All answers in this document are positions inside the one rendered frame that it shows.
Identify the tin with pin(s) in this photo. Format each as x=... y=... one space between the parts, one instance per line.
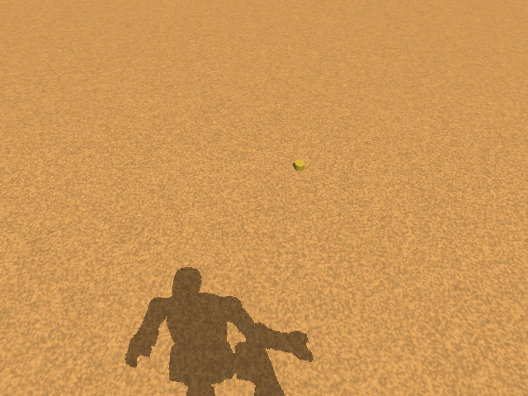
x=299 y=165

